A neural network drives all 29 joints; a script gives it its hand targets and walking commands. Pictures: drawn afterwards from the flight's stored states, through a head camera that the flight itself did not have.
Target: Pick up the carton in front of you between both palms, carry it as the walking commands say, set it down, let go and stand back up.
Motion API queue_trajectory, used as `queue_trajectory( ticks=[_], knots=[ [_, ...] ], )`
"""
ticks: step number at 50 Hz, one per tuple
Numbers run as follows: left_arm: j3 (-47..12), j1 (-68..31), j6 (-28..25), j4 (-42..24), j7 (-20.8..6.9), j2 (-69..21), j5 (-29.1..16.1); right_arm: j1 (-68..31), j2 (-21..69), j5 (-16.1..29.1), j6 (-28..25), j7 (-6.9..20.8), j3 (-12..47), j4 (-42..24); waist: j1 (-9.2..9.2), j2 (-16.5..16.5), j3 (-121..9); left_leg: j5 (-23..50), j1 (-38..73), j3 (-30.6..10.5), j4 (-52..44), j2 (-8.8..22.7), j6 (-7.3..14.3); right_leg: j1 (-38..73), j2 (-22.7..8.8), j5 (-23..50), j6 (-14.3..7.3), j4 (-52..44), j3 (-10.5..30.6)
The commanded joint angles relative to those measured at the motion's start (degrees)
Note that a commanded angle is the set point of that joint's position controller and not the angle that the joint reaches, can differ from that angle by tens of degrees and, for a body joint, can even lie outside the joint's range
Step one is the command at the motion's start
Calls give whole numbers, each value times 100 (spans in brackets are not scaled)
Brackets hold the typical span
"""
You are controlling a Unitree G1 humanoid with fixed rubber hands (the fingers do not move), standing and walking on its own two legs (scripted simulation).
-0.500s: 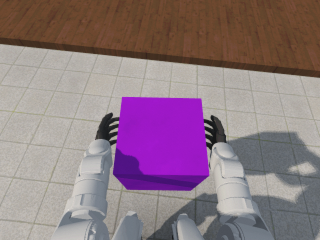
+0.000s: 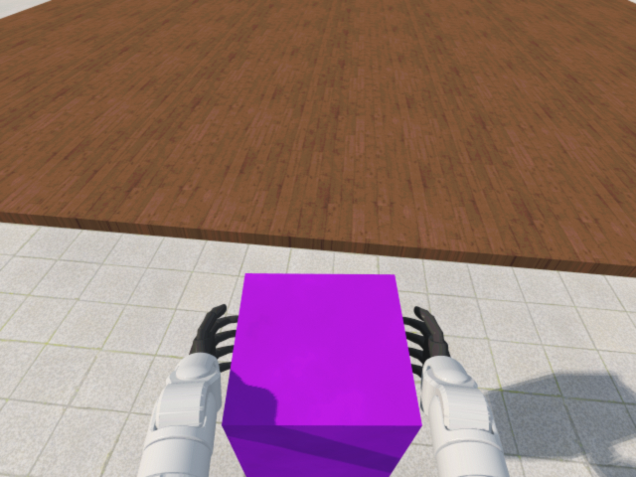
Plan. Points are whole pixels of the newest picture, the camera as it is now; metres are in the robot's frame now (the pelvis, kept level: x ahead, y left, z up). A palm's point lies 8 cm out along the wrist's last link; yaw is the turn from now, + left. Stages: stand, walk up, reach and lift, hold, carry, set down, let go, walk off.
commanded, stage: reach and lift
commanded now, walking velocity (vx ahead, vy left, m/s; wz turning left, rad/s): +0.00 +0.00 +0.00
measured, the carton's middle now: (318, 381) +0.30 +0.00 -0.06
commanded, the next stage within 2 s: hold in 1.02 s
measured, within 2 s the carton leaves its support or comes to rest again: neither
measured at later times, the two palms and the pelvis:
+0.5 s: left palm (200, 358) +0.28 +0.15 +0.03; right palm (438, 362) +0.28 -0.15 +0.03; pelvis -0.01 +0.00 +0.00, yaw +0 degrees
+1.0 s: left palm (200, 352) +0.29 +0.15 +0.04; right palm (441, 355) +0.29 -0.15 +0.04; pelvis +0.00 +0.00 +0.01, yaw +0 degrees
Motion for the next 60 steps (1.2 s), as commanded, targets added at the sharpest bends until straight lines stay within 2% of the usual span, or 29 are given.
queue_trajectory(
  ticks=[1, 6, 8, 17, 40, 50, 56, 60],
  knots=[
    [-3274, -2670, 170, -92, -1462, -5490, -1073, -2516, 5620, 992, 261, 1484, 3231, 40, -7, 3, -954, 1211, 1015, 409, -575, -297, 22, 758, 261, 1275, 20, -654, -382],
    [-2792, -2994, 353, 155, -1550, -5408, -861, -2885, 5505, 807, 437, 1591, 2772, 266, 14, 1, -290, 323, 909, 462, -709, -269, 69, 571, 232, 334, -40, -796, -434],
    [-2819, -3266, 344, 124, -1585, -5492, -894, -3149, 5582, 837, 426, 1624, 2796, 223, 6, 10, -382, 236, 945, 478, -680, -260, 79, 591, 228, 227, -58, -772, -452],
    [-2968, -3681, 349, 11, -1591, -5620, -954, -3559, 5636, 863, 414, 1649, 2902, 110, -13, 28, -830, 380, 1199, 496, -648, -267, 53, 783, 243, 352, -45, -727, -501],
    [-3221, -2771, 658, -766, -1510, -5411, -1131, -2668, 5435, 1048, 730, 1579, 3191, -672, -6, 19, -874, 1646, 1696, 442, -886, -327, -24, 1397, 313, 1649, 43, -951, -440],
    [-3262, -2764, 779, -954, -1520, -5321, -1179, -2636, 5410, 1091, 863, 1559, 3231, -846, 2, 1, -751, 1528, 1707, 462, -958, -335, -7, 1463, 299, 1605, 58, -1019, -430],
    [-3639, -2750, 1005, -1489, -1471, -5324, -1405, -2620, 5382, 1304, 1089, 1515, 3594, -1400, -15, 16, -976, 1830, 1925, 421, -1017, -326, -17, 1718, 312, 1928, 67, -1083, -410],
    [-3273, -2649, 1189, -1193, -1450, -5072, -1183, -2529, 5103, 1093, 1269, 1507, 3238, -1108, -7, 25, -299, 1116, 1734, 456, -1170, -309, 4, 1486, 283, 1172, 36, -1225, -447]
  ],
)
